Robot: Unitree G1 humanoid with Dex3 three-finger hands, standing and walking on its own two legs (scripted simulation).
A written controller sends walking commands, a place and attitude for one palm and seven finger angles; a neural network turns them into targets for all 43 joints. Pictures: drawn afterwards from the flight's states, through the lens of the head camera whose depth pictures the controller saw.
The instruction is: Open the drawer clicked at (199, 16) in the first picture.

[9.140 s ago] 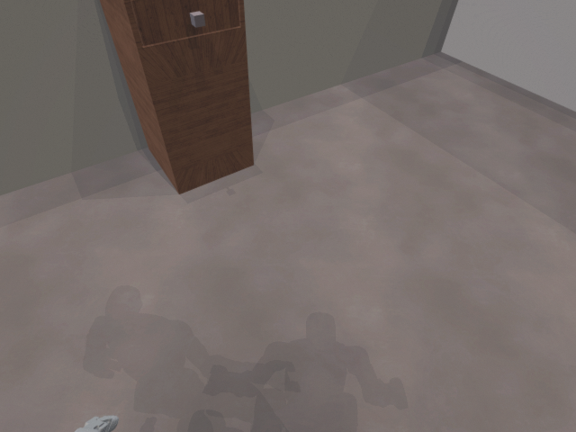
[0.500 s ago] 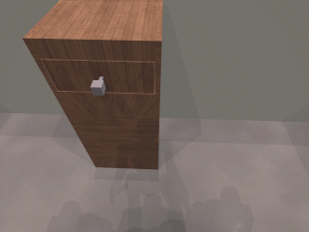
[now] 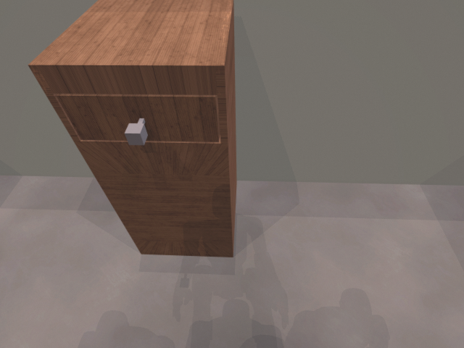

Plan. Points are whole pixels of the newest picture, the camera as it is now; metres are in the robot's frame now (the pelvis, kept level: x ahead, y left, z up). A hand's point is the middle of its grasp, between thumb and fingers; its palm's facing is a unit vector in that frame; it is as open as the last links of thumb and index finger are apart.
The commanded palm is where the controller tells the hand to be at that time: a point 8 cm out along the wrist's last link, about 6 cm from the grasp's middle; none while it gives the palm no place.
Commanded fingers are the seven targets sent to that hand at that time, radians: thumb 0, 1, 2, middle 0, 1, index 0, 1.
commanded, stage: shuffle to correct the standing spot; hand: left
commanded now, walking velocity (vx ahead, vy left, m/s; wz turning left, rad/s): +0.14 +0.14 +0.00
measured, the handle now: (138, 129) +0.59 +0.28 +0.03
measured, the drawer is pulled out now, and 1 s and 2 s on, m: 0.00 0.00 0.00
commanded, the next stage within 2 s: come to a stop and stand still in 0.40 s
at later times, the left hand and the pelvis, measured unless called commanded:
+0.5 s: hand out of the picture +0.07 +0.21 -0.18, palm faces +0.08 -0.97 -0.23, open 7.4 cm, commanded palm none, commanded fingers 0.00 0.90 0.90 -0.20 -0.30 -0.20 -0.30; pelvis +0.06 +0.02 -0.02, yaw +1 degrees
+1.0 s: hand out of the picture +0.14 +0.23 -0.17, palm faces +0.04 -0.96 -0.28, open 7.4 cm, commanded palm none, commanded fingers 0.00 0.90 0.90 -0.20 -0.30 -0.20 -0.30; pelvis +0.08 +0.03 -0.02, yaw +0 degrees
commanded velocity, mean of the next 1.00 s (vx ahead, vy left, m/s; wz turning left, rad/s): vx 0.01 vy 0.03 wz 0.00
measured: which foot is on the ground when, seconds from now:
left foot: down 0.00-0.46, up 0.48-0.68, down 0.70-1.00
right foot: down 0.00-0.70, up 0.72-0.96, down 0.98-1.00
